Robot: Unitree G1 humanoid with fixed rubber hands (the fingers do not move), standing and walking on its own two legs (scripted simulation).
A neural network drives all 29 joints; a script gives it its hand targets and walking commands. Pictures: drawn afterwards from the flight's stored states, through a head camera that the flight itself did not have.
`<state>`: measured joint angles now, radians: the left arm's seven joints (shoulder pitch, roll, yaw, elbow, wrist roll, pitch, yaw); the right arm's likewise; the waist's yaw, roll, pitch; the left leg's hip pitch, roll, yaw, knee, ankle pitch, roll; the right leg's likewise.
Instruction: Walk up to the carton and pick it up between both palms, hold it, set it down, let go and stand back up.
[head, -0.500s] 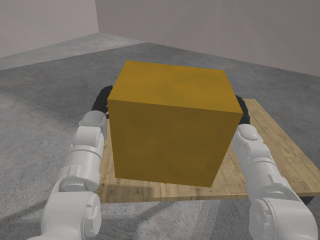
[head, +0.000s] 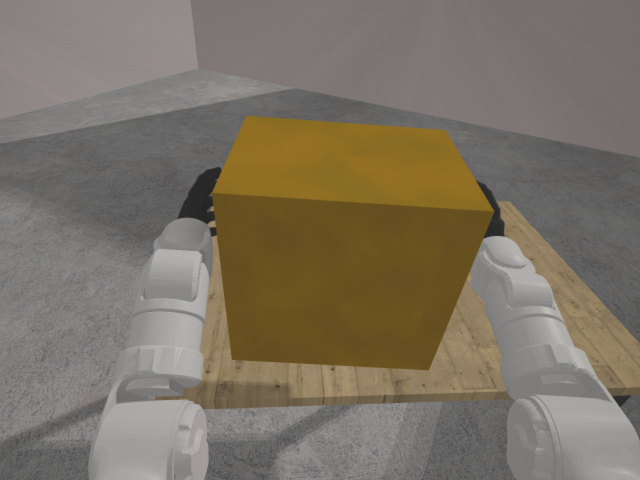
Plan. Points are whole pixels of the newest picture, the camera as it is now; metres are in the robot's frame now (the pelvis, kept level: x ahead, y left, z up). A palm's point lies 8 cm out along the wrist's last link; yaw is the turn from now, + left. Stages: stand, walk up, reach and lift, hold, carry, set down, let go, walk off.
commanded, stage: reach and lift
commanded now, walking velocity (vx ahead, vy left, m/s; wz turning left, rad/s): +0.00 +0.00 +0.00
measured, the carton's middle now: (338, 244) +0.40 -0.01 +0.16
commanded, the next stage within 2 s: hold in 0.64 s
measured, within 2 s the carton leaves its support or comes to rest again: neither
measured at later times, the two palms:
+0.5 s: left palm (192, 224) +0.37 +0.17 +0.21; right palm (486, 229) +0.36 -0.19 +0.21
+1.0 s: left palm (185, 219) +0.36 +0.18 +0.22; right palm (492, 219) +0.36 -0.19 +0.23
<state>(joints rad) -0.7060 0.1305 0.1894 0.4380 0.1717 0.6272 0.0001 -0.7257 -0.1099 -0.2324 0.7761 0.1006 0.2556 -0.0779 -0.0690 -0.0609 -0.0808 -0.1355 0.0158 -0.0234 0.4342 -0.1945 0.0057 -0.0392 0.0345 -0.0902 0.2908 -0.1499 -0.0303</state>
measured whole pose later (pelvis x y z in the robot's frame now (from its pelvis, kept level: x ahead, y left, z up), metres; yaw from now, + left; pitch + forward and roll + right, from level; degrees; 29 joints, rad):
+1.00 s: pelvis -0.01 +0.00 +0.00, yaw +0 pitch -7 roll -2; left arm -0.71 0.13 0.19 0.29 0.17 0.77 0.01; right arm -0.79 -0.14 -0.22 0.71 0.16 0.38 -0.07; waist -0.07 -0.06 -0.08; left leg -0.13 0.02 -0.02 0.43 -0.18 0.01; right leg -0.04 0.03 -0.09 0.30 -0.14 -0.03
